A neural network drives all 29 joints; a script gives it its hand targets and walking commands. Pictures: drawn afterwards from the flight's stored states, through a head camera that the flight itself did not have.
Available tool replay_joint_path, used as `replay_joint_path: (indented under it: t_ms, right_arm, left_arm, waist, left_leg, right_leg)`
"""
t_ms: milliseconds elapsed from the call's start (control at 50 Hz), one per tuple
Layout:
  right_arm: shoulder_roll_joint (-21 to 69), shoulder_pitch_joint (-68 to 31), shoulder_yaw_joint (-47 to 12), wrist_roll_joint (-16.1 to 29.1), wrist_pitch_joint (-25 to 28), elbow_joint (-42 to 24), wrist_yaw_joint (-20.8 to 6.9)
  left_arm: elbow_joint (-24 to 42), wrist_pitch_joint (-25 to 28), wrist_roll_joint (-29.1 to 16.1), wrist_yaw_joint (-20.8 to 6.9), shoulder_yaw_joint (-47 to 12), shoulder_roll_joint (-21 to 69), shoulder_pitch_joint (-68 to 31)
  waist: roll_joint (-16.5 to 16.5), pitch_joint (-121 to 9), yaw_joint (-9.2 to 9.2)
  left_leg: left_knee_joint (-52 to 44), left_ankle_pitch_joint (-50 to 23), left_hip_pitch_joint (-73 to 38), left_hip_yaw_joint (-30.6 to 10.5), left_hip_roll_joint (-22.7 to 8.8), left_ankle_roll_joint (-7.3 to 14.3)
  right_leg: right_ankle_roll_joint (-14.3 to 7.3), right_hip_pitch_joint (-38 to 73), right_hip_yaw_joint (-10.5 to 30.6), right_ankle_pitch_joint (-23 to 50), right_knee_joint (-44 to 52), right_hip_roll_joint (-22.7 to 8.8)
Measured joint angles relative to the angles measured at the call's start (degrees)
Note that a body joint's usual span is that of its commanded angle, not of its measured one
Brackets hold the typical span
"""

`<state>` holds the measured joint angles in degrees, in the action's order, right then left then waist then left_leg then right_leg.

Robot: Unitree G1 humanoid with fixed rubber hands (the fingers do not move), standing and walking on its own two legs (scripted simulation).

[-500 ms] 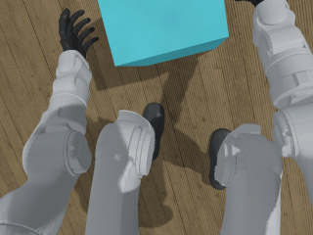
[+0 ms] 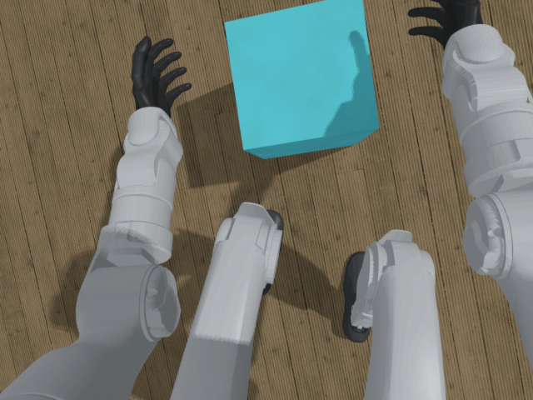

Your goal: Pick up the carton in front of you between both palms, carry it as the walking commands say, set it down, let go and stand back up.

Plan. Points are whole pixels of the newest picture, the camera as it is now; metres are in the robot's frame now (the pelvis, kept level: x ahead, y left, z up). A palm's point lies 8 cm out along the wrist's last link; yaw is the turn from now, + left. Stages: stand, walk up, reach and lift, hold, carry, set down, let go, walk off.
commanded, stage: set down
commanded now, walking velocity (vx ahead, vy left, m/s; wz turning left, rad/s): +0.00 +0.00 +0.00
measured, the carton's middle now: (301, 94) +0.53 +0.07 -0.34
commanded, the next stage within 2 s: let go in 0.56 s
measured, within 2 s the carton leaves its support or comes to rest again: neither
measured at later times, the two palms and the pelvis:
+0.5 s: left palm (65, 70) +0.43 +0.25 +0.04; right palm out of the picture +0.56 -0.12 +0.03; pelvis +0.03 -0.01 +0.13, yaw -1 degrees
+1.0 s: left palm out of the picture +0.36 +0.25 +0.17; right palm out of the picture +0.43 -0.16 +0.15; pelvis +0.08 +0.01 +0.26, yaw -3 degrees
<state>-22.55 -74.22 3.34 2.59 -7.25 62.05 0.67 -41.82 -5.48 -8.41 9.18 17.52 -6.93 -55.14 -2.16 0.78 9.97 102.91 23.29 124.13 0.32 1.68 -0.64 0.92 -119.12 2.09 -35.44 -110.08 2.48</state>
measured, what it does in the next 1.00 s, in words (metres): rises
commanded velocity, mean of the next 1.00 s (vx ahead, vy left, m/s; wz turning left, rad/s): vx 0.00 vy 0.00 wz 0.00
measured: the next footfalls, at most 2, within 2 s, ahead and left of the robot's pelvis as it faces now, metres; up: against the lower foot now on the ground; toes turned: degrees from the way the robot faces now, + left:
none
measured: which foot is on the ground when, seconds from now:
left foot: down 0.00-1.00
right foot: down 0.00-1.00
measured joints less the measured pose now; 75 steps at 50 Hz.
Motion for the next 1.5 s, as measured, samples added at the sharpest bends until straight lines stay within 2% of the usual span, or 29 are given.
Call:
replay_joint_path:
  t_ms: [260, 640, 720, 820, 900, 980, 1060, 1240, 1360, 1500]
  right_arm:
    - [1.87, 7.98, 0.2, -2.52, -3.66, -10.12, -0.71]
    - [5.32, 13.82, 5.16, -7.0, -2.83, -8.71, -2.21]
    - [7.7, 18.89, 6.7, -8.83, -2.05, -11.67, -1.01]
    - [12.46, 31.32, 8.05, -10.47, -0.99, -18.94, 2.28]
    - [15.3, 42.13, 7.96, -10.2, 0.19, -24.48, 4.59]
    - [16.18, 50.79, 7.04, -9.06, 1.77, -27.78, 5.2]
    - [15.63, 57.74, 5.86, -7.96, 3.75, -29.02, 4.34]
    - [13.68, 70.53, 3.67, -6.81, 7.03, -29.58, 1.82]
    - [12.91, 77.73, 1.85, -5.93, 7.23, -31.34, 0.3]
    - [11.56, 84.72, -0.05, -3.91, 5.17, -34.68, -2.04]
  left_arm:
    - [5.97, -2.68, 0.82, -2.36, 2.04, 0.55, 6.86]
    - [5.51, -1.6, 5.63, -6.4, 3.99, 1.98, 12.95]
    - [6.72, -0.69, 7.62, -8.19, 2.83, 2.29, 17.2]
    - [9.57, 0.21, 9.95, -11.49, -0.46, 1.71, 26.67]
    - [11.49, 0.93, 10.42, -14.0, -4.1, -0.26, 34.37]
    - [12.97, 1.98, 9.5, -15.37, -8.02, -2.61, 41.3]
    - [14.76, 3.13, 8.23, -15.42, -11.39, -3.97, 48.13]
    - [19.48, 4.52, 6.13, -13.67, -16.23, -4.14, 62.62]
    - [19.5, 4.37, 6.22, -13.24, -16.58, -4.62, 67.62]
    - [17.86, 2.71, 7.24, -13.15, -15.77, -5.45, 68.47]
  waist:
    - [0.04, -5.62, 0.34]
    - [-0.85, -9.65, 0.33]
    - [-0.19, -10.08, -0.36]
    - [0.8, -9.45, -1.54]
    - [1.65, -7.41, -2.32]
    - [2.44, -5.24, -2.99]
    - [3.01, -3.8, -3.39]
    - [4.11, -1.87, -3.93]
    - [3.42, -0.25, -5.91]
    - [1.54, 1.01, -8.77]
  left_leg:
    - [-12.8, -1.05, -9.0, -0.55, -0.37, -0.57]
    - [-35.85, -6.79, -28.01, -1.44, -0.9, -0.6]
    - [-40.51, -7.98, -32.64, -1.52, -1.0, -0.19]
    - [-46.61, -8.83, -41.69, -1.34, -1.15, 0.54]
    - [-51.17, -8.97, -51.12, -0.97, -1.17, 1.14]
    - [-55.2, -8.77, -60.73, -0.61, -0.88, 1.7]
    - [-58.84, -8.44, -69.61, -0.47, -0.3, 2.09]
    - [-67.5, -8.69, -87.82, -1.23, 0.53, 2.01]
    - [-73.88, -10.05, -99.16, -2.21, 0.52, 1.18]
    - [-78.19, -10.93, -108.46, -3.05, -0.28, -0.05]
  right_leg:
    - [-0.47, 8.05, 0.46, 2.6, 13.34, 0.84]
    - [-0.78, 26.53, 0.83, 9.85, 37.38, 1.08]
    - [-0.49, 31.36, 0.97, 11.44, 42.67, 1.03]
    - [-0.03, 40.77, 1.45, 13.06, 49.93, 0.96]
    - [0.33, 50.51, 2.04, 13.88, 55.51, 0.75]
    - [0.61, 60.43, 2.51, 14.21, 60.39, 0.23]
    - [0.77, 69.61, 2.73, 14.16, 64.65, -0.54]
    - [0.42, 88.43, 2.32, 14.9, 74.46, -1.66]
    - [-0.66, 99.67, 1.56, 16.0, 80.41, -1.83]
    - [-1.99, 108.75, 0.87, 16.68, 84.17, -1.15]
